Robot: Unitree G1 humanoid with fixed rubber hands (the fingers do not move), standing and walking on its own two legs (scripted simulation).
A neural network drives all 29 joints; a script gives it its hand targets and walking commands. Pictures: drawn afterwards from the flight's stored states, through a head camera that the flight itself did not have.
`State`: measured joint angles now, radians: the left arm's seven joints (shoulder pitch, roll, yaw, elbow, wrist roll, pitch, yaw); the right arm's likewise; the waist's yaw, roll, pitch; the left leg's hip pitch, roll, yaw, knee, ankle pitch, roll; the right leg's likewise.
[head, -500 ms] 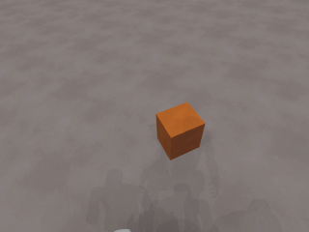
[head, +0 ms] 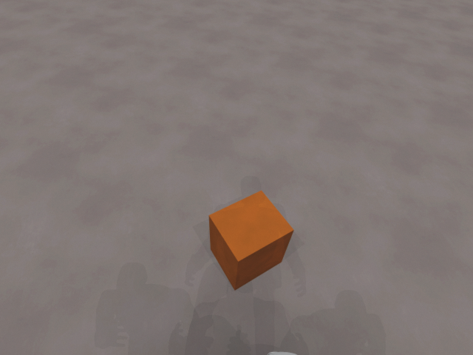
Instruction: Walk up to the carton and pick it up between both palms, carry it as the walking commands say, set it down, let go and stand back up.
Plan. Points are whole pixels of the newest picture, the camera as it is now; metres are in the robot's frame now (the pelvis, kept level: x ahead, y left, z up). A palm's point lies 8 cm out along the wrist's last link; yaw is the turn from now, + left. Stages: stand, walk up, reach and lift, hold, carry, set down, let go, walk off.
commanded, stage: walk up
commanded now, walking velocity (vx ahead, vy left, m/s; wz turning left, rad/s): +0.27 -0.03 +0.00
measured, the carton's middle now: (248, 240) +0.63 -0.13 -0.62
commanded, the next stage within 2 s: none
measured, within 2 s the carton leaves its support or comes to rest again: neither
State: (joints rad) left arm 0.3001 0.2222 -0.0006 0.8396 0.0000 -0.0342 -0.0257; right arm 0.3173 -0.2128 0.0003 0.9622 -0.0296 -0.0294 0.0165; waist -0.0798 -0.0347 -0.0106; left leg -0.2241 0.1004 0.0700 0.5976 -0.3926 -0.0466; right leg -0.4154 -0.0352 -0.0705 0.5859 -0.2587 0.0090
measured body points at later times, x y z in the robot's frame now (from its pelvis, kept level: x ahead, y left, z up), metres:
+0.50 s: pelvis +0.14 +0.00 +0.01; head +0.15 +0.02 +0.46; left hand +0.22 +0.23 -0.14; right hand +0.18 -0.25 -0.13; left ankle +0.08 +0.14 -0.73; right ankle +0.13 -0.12 -0.69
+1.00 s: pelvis +0.16 -0.03 +0.01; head +0.17 -0.01 +0.46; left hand +0.23 +0.21 -0.14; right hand +0.18 -0.28 -0.13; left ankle +0.11 +0.10 -0.73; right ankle +0.17 -0.12 -0.70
